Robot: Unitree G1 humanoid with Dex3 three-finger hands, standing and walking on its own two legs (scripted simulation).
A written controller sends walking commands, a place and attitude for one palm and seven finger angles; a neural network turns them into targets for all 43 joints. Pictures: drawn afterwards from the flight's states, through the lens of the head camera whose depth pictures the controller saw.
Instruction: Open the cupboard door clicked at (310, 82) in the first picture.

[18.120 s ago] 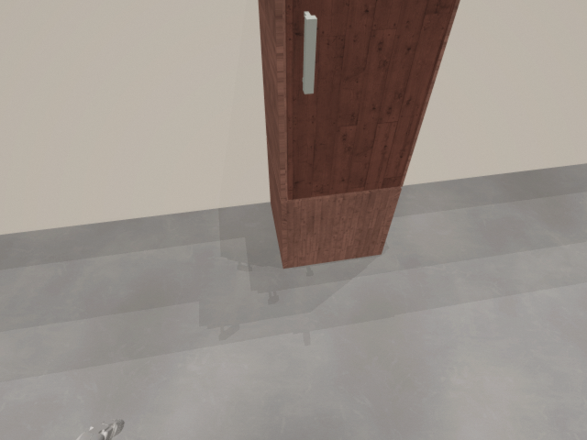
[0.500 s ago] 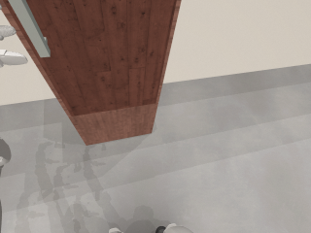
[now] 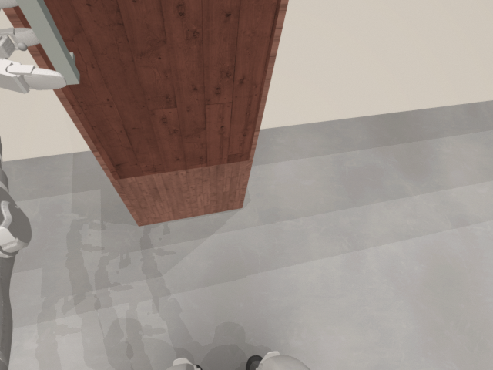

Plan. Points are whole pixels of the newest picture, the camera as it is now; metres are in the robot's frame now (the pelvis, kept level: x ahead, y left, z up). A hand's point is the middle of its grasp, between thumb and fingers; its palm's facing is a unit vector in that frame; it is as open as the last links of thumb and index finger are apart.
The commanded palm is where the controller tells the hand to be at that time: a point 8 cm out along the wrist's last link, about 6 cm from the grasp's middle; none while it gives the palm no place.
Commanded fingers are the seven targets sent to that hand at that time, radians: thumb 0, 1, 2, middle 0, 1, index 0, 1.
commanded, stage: slide the fingers in behind the handle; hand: left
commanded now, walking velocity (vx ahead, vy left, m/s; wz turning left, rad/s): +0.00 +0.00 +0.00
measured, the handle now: (48, 23) +0.60 +0.22 +0.16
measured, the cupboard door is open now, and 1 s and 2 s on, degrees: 0 0 6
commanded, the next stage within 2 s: close the thumb around the handle in 0.72 s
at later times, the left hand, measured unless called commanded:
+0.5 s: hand (45, 48) +0.55 +0.22 +0.16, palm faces +0.12 -0.99 -0.03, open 13.8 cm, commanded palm +0.53 +0.25 +0.16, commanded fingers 0.00 -0.50 0.30 -0.30 -1.20 -0.30 -1.20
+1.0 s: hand (53, 46) +0.55 +0.21 +0.16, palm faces +0.12 -0.99 -0.02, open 13.0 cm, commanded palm +0.53 +0.24 +0.16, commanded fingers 0.00 0.06 0.54 -0.34 -1.26 -0.34 -1.26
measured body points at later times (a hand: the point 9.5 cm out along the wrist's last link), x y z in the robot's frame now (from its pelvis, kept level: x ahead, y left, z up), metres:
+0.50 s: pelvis +0.00 +0.00 +0.00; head +0.12 +0.02 +0.43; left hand +0.54 +0.27 +0.16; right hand -0.05 -0.26 -0.10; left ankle -0.02 +0.09 -0.71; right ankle -0.02 -0.11 -0.71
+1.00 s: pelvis +0.00 -0.01 +0.00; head +0.11 +0.01 +0.43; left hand +0.54 +0.26 +0.16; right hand -0.06 -0.27 -0.10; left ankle -0.02 +0.09 -0.71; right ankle -0.02 -0.11 -0.71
